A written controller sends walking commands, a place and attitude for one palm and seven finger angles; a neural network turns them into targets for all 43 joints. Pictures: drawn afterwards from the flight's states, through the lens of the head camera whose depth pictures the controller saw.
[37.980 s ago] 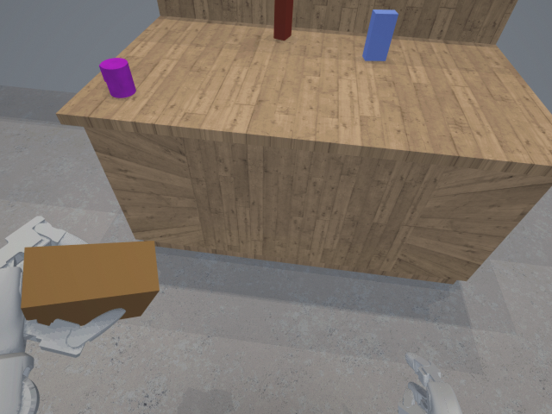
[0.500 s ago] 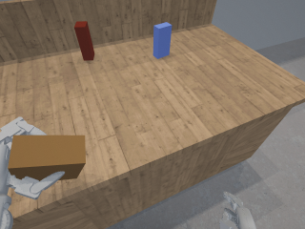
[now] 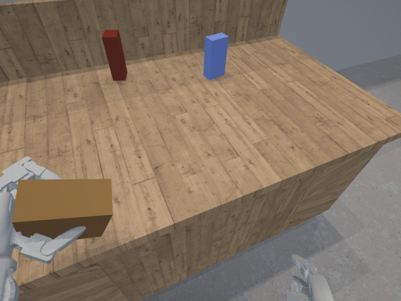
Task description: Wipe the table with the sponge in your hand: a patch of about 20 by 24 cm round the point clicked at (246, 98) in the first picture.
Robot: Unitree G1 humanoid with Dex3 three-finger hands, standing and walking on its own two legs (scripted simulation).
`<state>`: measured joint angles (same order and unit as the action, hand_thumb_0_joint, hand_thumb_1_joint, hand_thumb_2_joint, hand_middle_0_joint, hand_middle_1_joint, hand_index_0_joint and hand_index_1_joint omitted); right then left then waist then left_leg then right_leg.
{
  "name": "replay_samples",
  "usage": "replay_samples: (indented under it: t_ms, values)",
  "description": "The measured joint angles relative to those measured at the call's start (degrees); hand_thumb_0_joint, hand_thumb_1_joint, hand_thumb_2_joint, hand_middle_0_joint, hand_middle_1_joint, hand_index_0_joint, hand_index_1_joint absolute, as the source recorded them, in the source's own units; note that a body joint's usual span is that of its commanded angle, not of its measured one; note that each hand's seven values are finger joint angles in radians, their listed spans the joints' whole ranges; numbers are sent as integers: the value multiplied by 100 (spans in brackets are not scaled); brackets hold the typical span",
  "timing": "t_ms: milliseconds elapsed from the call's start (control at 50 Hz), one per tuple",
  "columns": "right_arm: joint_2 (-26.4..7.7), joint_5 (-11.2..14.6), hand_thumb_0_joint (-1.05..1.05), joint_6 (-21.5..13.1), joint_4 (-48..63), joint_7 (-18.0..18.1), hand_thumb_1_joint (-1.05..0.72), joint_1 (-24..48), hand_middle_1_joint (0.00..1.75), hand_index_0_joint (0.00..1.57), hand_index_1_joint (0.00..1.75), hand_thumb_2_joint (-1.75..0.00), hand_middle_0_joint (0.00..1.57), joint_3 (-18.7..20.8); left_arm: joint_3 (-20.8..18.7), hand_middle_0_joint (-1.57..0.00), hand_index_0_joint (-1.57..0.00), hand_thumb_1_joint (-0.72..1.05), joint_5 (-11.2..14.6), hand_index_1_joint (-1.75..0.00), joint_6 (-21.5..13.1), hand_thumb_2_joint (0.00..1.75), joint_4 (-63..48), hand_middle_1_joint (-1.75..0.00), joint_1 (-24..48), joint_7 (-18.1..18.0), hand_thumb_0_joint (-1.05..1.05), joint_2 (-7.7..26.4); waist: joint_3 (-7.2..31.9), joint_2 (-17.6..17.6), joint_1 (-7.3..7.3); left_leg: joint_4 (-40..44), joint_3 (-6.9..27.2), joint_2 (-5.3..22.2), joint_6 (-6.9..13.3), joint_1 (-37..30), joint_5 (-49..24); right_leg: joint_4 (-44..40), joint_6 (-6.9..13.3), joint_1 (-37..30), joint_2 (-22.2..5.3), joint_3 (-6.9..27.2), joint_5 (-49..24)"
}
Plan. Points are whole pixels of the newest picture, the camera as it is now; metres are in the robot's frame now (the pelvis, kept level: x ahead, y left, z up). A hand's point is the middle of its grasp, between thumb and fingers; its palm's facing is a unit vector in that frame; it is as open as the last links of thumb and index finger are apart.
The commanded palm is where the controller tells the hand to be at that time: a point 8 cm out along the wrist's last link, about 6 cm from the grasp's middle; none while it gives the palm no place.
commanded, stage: shuffle to correct the standing spot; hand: left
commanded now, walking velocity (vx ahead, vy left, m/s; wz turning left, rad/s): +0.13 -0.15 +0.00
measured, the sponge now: (79, 211) +0.22 +0.21 +0.13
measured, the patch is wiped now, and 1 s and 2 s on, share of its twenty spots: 0.00 0.00 0.00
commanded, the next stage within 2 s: come to a stop and stand still in 0.12 s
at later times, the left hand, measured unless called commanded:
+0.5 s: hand (40, 196) +0.23 +0.27 +0.15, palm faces +0.31 -0.89 -0.33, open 9.7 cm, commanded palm +0.17 +0.31 +0.18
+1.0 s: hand out of the picture +0.21 +0.33 +0.15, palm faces +0.35 -0.88 -0.32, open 9.7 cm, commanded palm +0.15 +0.36 +0.18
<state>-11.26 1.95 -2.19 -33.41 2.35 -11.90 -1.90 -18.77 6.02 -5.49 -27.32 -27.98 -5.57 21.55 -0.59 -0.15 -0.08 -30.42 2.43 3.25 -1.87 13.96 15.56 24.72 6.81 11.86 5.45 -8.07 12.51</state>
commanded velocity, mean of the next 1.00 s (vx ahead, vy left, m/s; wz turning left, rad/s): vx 0.03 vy -0.03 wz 0.00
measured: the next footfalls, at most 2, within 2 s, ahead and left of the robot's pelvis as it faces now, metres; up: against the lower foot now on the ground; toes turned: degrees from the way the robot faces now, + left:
left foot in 0.38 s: +0.07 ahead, +0.04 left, +0.00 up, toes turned +0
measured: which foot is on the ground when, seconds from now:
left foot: down 0.00-0.30, up 0.32-0.36, down 0.38-1.00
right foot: down 0.00-1.00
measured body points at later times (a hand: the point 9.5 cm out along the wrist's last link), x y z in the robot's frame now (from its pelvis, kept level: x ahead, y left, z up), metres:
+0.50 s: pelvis +0.00 +0.04 +0.00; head +0.01 +0.04 +0.45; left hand +0.21 +0.31 +0.17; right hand +0.15 -0.21 -0.08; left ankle +0.01 +0.13 -0.74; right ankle +0.02 -0.04 -0.73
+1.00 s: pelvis -0.01 +0.08 +0.00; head +0.00 +0.12 +0.45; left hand +0.18 +0.37 +0.17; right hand +0.18 -0.13 -0.05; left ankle +0.01 +0.13 -0.74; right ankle +0.02 -0.04 -0.74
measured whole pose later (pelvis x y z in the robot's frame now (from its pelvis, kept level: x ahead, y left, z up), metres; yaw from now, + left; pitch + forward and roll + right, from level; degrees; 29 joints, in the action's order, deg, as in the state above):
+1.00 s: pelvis -0.01 +0.08 +0.00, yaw -1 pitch -2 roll -2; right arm -10.1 0.4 -7.7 -32.1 1.8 -10.1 -2.4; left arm -18.1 2.1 -11.4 -24.5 -23.0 -4.8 20.4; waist -2.8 -2.5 -2.4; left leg -25.9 -3.5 -3.6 5.5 11.5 12.9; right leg 23.1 0.0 11.4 -0.4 -4.6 9.8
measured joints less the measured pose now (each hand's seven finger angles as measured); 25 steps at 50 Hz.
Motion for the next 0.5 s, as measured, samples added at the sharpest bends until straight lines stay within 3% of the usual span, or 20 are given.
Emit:
replay_samples:
  t_ms: [260,300,340,380,420,500]
  values:
    - [15,-14,2,-78,21,-6,-90,16,30,21,30,-89,20,1,-38,-78,-78,-47,-32,-136,-61,106,-86,-137,44,-6,-1,78,-7,37,31,125,-37,-67,-9,-28,-88,-84,-67,-9,-70,35,-67]
    - [70,-57,1,-311,4,44,-90,-136,30,21,30,-89,20,125,-200,-78,-78,-47,-341,-136,-135,106,260,-137,763,261,-1,497,-106,-27,-237,35,-141,-9,126,20,-72,-40,-172,21,-63,44,-60]
    - [55,-80,1,-387,-58,14,-90,-140,30,21,30,-89,20,124,-495,-78,-78,-47,-296,-136,-367,106,756,-137,1380,251,-1,730,-177,-89,-360,-192,-281,9,222,124,60,10,-102,95,-36,74,-81]
    - [-63,-80,1,-415,-21,-70,-90,-130,30,21,30,-89,20,141,-693,-78,-78,-47,-202,-136,-434,106,972,-137,1556,143,-1,601,-228,-3,-332,-240,-411,-55,305,123,150,71,-88,144,5,128,-92]
    - [-146,-79,1,-455,-34,-145,-90,-117,30,21,30,-89,20,174,-648,-78,-78,-47,-139,-136,-493,106,906,-137,1378,56,-1,306,-289,12,-269,-169,-497,-129,304,27,89,163,-177,147,-53,241,-57]
    - [-207,-94,2,-503,-18,-197,-90,-191,30,21,30,-89,20,186,10,-78,-78,-47,-200,-136,-578,106,418,-137,517,91,-1,-293,-254,-52,-97,66,-684,-342,401,-162,31,411,-457,202,-273,424,110]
